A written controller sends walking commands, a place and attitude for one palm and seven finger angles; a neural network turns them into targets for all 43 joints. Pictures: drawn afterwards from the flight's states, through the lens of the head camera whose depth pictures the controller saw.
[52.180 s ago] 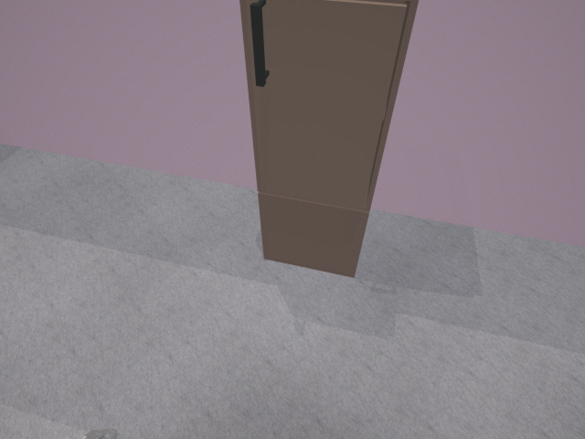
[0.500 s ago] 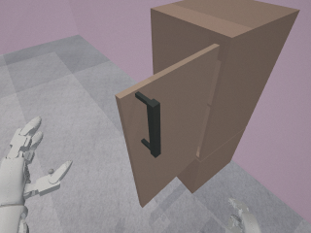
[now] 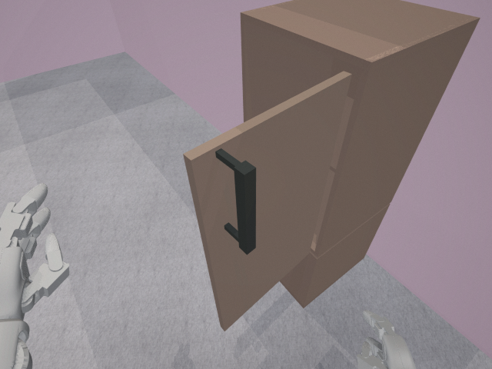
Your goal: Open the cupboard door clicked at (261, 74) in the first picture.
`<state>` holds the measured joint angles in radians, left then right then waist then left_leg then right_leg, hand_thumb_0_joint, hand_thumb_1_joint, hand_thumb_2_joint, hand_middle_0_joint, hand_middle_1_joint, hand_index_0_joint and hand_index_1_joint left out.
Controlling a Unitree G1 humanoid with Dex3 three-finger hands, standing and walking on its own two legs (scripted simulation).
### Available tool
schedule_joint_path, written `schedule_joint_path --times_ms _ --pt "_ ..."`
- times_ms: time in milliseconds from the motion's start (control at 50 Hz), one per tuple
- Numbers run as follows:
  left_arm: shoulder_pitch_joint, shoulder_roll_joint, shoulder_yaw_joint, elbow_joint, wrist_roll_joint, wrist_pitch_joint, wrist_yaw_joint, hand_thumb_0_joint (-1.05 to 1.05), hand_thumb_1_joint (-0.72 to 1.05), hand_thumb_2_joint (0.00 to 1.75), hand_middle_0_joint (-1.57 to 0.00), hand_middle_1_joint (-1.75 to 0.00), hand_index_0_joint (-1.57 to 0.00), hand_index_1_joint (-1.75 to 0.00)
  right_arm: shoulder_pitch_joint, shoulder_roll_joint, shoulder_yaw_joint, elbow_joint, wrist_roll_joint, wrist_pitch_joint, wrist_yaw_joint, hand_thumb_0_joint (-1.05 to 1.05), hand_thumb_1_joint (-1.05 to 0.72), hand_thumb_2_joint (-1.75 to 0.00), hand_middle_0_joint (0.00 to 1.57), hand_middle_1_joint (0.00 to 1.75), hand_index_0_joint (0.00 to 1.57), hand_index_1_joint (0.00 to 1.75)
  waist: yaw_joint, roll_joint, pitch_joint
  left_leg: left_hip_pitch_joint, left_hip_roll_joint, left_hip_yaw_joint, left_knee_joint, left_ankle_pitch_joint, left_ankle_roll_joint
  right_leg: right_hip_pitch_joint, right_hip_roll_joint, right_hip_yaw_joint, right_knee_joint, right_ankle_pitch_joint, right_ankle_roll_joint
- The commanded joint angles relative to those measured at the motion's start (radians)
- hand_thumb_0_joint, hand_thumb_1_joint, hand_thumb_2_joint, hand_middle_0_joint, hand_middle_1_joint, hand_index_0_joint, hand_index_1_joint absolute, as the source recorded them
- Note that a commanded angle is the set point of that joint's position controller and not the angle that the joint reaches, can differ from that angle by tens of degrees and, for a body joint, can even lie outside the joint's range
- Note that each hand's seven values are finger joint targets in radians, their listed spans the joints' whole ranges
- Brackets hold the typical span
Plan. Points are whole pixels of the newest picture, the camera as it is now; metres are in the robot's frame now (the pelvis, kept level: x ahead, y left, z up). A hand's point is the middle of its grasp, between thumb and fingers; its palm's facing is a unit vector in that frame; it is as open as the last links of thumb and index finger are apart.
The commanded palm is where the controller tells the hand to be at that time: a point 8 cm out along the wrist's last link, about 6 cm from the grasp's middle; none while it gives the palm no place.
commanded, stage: draw the hand back to the body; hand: left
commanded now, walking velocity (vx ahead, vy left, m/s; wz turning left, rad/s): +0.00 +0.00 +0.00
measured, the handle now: (236, 205) +0.31 +0.06 +0.15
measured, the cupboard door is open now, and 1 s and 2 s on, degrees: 96 96 96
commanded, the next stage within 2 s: step back with the hand held close in 0.04 s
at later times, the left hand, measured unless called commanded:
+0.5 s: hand (56, 287) +0.17 +0.26 +0.14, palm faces +0.35 -0.81 -0.48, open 7.4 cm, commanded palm +0.11 +0.31 +0.17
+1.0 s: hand out of the picture +0.09 +0.29 +0.15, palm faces +0.44 -0.79 -0.42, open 7.4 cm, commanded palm +0.02 +0.34 +0.17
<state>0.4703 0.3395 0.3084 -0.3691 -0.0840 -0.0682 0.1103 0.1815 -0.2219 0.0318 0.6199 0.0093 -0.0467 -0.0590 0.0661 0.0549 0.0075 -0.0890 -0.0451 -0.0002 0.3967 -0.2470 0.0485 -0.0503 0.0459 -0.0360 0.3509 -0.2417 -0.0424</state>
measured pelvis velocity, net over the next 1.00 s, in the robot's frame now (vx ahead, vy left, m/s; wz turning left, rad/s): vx -0.11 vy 0.03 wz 0.04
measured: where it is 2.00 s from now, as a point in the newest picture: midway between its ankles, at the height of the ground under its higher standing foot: outside the picture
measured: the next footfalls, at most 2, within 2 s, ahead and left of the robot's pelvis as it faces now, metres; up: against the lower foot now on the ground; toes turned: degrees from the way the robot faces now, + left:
right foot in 1.42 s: -0.25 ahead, -0.06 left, +0.00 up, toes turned -2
left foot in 1.58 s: -0.17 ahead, +0.15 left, +0.00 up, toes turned -1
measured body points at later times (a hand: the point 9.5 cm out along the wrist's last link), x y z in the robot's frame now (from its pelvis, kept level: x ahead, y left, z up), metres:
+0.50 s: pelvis -0.03 +0.01 +0.00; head -0.02 -0.01 +0.44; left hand +0.14 +0.30 +0.16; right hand +0.15 -0.24 -0.09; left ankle -0.02 +0.09 -0.74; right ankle -0.03 -0.09 -0.74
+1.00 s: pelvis -0.11 +0.03 -0.03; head -0.09 +0.06 +0.42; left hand +0.06 +0.33 +0.17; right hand +0.05 -0.21 -0.10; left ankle -0.04 +0.11 -0.75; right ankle -0.03 -0.09 -0.74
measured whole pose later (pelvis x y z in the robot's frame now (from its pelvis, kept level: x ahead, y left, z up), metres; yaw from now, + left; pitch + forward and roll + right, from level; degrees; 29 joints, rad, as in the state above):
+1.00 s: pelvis -0.11 +0.03 -0.03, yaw +2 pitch +0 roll -2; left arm 0.54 0.40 0.40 -0.56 -0.03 -0.19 0.17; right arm 0.24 -0.23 0.00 0.59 0.01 -0.03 -0.07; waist -0.01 -0.01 0.02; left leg -0.43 -0.03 0.02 0.68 -0.24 0.04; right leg -0.40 0.00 -0.06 0.61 -0.21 0.00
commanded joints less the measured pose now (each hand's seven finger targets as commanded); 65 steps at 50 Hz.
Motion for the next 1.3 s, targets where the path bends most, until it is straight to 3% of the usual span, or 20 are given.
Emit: schedule_joint_path --times_ms 0,120,140,160,180,260,380,500,600,740,800,840,880,920,940,980,1000,1060,1140,1280 --pt "-0.102 0.191 0.124 -0.218 0.005 -0.069 0.021 0.00 0.90 0.90 -0.20 -0.30 -0.20 -0.30 -0.129 -0.111 -0.044 -0.155 0.001 -0.053 -0.010 0.00 -0.90 -0.90 0.20 0.30 0.20 0.30 -0.007 0.032 -0.069 0.017 0.061 -0.055 -0.042 0.298 -0.030 -0.007 -0.045 0.029 -0.041 0.225 0.009" --pt "-0.090 0.185 0.126 -0.206 0.001 -0.072 0.019 0.00 0.90 0.90 -0.20 -0.30 -0.20 -0.30 -0.130 -0.108 -0.045 -0.155 0.001 -0.053 -0.009 0.00 -0.90 -0.90 0.20 0.30 0.20 0.30 -0.006 0.000 -0.070 0.016 0.059 -0.050 -0.042 0.290 -0.026 -0.006 -0.047 0.032 -0.043 0.234 0.013" --pt "-0.145 0.217 0.144 -0.270 0.001 -0.079 0.023 0.00 0.90 0.90 -0.20 -0.30 -0.20 -0.30 -0.135 -0.111 -0.045 -0.162 0.003 -0.058 -0.009 0.00 -0.90 -0.90 0.20 0.30 0.20 0.30 -0.006 0.028 -0.101 0.022 0.057 -0.051 -0.038 0.282 -0.025 0.004 -0.050 0.038 -0.042 0.232 0.013" --pt "-0.217 0.365 0.295 -0.331 0.002 -0.122 0.031 0.00 0.90 0.90 -0.20 -0.30 -0.20 -0.30 -0.112 -0.132 -0.053 -0.186 0.015 -0.044 -0.008 0.00 -0.90 -0.90 0.20 0.30 0.20 0.30 -0.034 0.023 -0.017 -0.052 0.082 -0.093 -0.004 0.235 0.004 -0.082 -0.101 0.124 -0.073 0.284 0.015" --pt "-0.098 0.265 0.225 -0.224 0.001 -0.124 0.018 0.00 0.90 0.90 -0.20 -0.30 -0.20 -0.30 -0.110 -0.122 -0.056 -0.163 0.009 -0.034 -0.009 0.00 -0.90 -0.90 0.20 0.30 0.20 0.30 -0.041 -0.027 -0.023 -0.048 0.082 -0.104 0.017 0.233 0.002 -0.091 -0.127 0.132 -0.069 0.294 0.008" --pt "0.053 0.177 0.144 -0.198 0.010 -0.118 0.007 0.00 0.90 0.90 -0.20 -0.30 -0.20 -0.30 -0.088 -0.135 -0.070 -0.181 0.011 -0.003 -0.001 0.00 -0.90 -0.90 0.20 0.30 0.20 0.30 -0.050 -0.010 -0.103 -0.036 0.107 -0.095 0.040 0.344 -0.001 -0.096 -0.137 0.107 -0.013 0.349 0.024" --pt "0.059 0.241 0.196 -0.260 0.013 -0.112 0.031 0.00 0.90 0.90 -0.20 -0.30 -0.20 -0.30 -0.086 -0.133 -0.086 -0.206 0.020 0.029 -0.016 0.00 -0.90 -0.90 0.20 0.30 0.20 0.30 -0.055 -0.068 -0.163 -0.081 0.127 -0.099 0.060 0.377 -0.003 -0.095 -0.142 0.114 0.050 0.395 0.031" --pt "0.070 0.281 0.232 -0.340 0.016 -0.126 0.053 0.00 0.90 0.90 -0.20 -0.30 -0.20 -0.30 -0.084 -0.136 -0.090 -0.215 0.020 0.027 -0.028 0.00 -0.90 -0.90 0.20 0.30 0.20 0.30 -0.057 0.000 -0.167 -0.168 0.134 -0.128 0.072 0.285 -0.002 -0.105 -0.164 0.142 0.080 0.319 0.010" --pt "0.095 0.266 0.234 -0.350 0.027 -0.139 0.060 0.00 0.90 0.90 -0.20 -0.30 -0.20 -0.30 -0.080 -0.146 -0.088 -0.223 0.015 0.012 -0.031 0.00 -0.90 -0.90 0.20 0.30 0.20 0.30 -0.056 0.062 -0.121 -0.301 0.169 -0.183 -0.005 0.104 0.016 -0.108 -0.116 0.129 0.120 0.109 0.018" --pt "0.043 0.235 0.235 -0.309 0.060 -0.158 0.060 0.00 0.90 0.90 -0.20 -0.30 -0.20 -0.30 -0.055 -0.149 -0.089 -0.237 0.007 -0.015 -0.032 0.00 -0.90 -0.90 0.20 0.30 0.20 0.30 -0.064 0.022 -0.045 -0.639 0.202 -0.230 -0.098 -0.385 0.059 0.006 -0.094 0.145 0.230 -0.094 0.021" --pt "0.021 0.259 0.244 -0.344 0.063 -0.168 0.067 0.00 0.90 0.90 -0.20 -0.30 -0.20 -0.30 -0.043 -0.150 -0.098 -0.230 0.002 -0.024 -0.027 0.00 -0.90 -0.90 0.20 0.30 0.20 0.30 -0.068 -0.071 -0.048 -0.503 0.123 -0.165 0.093 -0.331 0.022 -0.190 -0.184 0.261 0.049 -0.261 -0.030" --pt "0.017 0.242 0.218 -0.348 0.054 -0.176 0.078 0.00 0.90 0.90 -0.20 -0.30 -0.20 -0.30 -0.018 -0.133 -0.094 -0.201 0.002 -0.032 -0.020 0.00 -0.90 -0.90 0.20 0.30 0.20 0.30 -0.082 -0.183 -0.065 -0.296 0.059 -0.096 0.351 -0.186 -0.019 -0.399 -0.318 0.351 -0.076 -0.289 -0.092" --pt "0.033 0.251 0.233 -0.353 0.044 -0.179 0.086 0.00 0.90 0.90 -0.20 -0.30 -0.20 -0.30 -0.019 -0.120 -0.090 -0.188 0.003 -0.036 -0.015 0.00 -0.90 -0.90 0.20 0.30 0.20 0.30 -0.083 -0.198 -0.112 -0.216 0.061 -0.069 0.440 -0.141 -0.023 -0.414 -0.355 0.295 -0.055 -0.130 -0.100" --pt "0.035 0.267 0.248 -0.379 0.046 -0.178 0.089 0.00 0.90 0.90 -0.20 -0.30 -0.20 -0.30 -0.031 -0.121 -0.083 -0.186 0.000 -0.035 -0.023 0.00 -0.90 -0.90 0.20 0.30 0.20 0.30 -0.084 -0.113 -0.086 -0.187 0.090 -0.088 0.262 -0.118 -0.018 -0.421 -0.304 0.219 0.025 -0.075 -0.066" --pt "0.020 0.266 0.249 -0.412 0.045 -0.185 0.088 0.00 0.90 0.90 -0.20 -0.30 -0.20 -0.30 -0.049 -0.134 -0.079 -0.195 -0.003 -0.039 -0.029 0.00 -0.90 -0.90 0.20 0.30 0.20 0.30 -0.079 -0.010 -0.054 -0.242 0.125 -0.147 0.094 -0.120 0.000 -0.399 -0.214 0.157 0.103 -0.101 -0.023" --pt "0.040 0.279 0.295 -0.438 0.060 -0.217 0.086 0.00 0.90 0.90 -0.20 -0.30 -0.20 -0.30 -0.065 -0.143 -0.079 -0.204 -0.010 -0.065 -0.037 0.00 -0.90 -0.90 0.20 0.30 0.20 0.30 -0.062 0.282 -0.078 -0.537 0.331 -0.374 -0.213 -0.325 0.075 -0.129 -0.022 0.046 0.458 -0.125 0.051" --pt "0.029 0.294 0.309 -0.413 0.069 -0.221 0.086 0.00 0.90 0.90 -0.20 -0.30 -0.20 -0.30 -0.065 -0.131 -0.085 -0.200 -0.021 -0.073 -0.041 0.00 -0.90 -0.90 0.20 0.30 0.20 0.30 -0.067 0.296 -0.067 -0.637 0.396 -0.463 -0.308 -0.413 0.119 -0.088 0.010 0.080 0.686 -0.190 0.054" --pt "0.010 0.244 0.266 -0.388 0.049 -0.224 0.083 0.00 0.90 0.90 -0.20 -0.30 -0.20 -0.30 -0.037 -0.112 -0.099 -0.148 -0.030 -0.109 -0.019 0.00 -0.90 -0.90 0.20 0.30 0.20 0.30 -0.067 0.046 -0.091 -0.309 0.353 -0.351 -0.149 0.024 0.119 -0.357 -0.005 0.117 0.750 -0.267 0.051" --pt "0.027 0.188 0.177 -0.398 0.040 -0.209 0.067 0.00 0.90 0.90 -0.20 -0.30 -0.20 -0.30 -0.037 -0.108 -0.093 -0.122 -0.021 -0.123 0.005 0.00 -0.90 -0.90 0.20 0.30 0.20 0.30 -0.066 0.136 -0.168 -0.106 0.298 -0.242 -0.170 0.131 0.063 -0.340 0.006 0.049 0.572 -0.282 0.061" --pt "0.049 0.250 0.218 -0.421 0.006 -0.197 0.048 0.00 0.90 0.90 -0.20 -0.30 -0.20 -0.30 -0.045 -0.093 -0.078 -0.119 -0.029 -0.108 0.013 0.00 -0.90 -0.90 0.20 0.30 0.20 0.30 -0.052 0.195 -0.261 0.008 0.229 -0.133 -0.253 0.152 -0.032 -0.169 0.053 -0.030 0.158 -0.255 0.024"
